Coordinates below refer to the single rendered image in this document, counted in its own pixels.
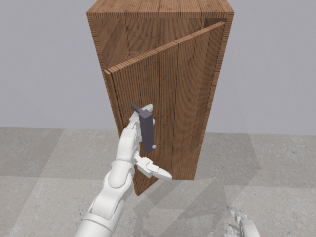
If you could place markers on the robot left hand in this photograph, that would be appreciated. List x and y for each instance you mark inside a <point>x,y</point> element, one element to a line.
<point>129,143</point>

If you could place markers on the left robot forearm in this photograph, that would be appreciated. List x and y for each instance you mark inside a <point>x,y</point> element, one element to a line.
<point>106,210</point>

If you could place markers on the robot right hand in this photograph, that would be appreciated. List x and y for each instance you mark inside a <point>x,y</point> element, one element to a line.
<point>247,227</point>

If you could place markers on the cupboard door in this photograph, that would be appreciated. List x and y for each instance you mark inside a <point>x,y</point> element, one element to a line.
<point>176,79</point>

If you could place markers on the handle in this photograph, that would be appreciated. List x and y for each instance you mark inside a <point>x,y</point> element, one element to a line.
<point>146,126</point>

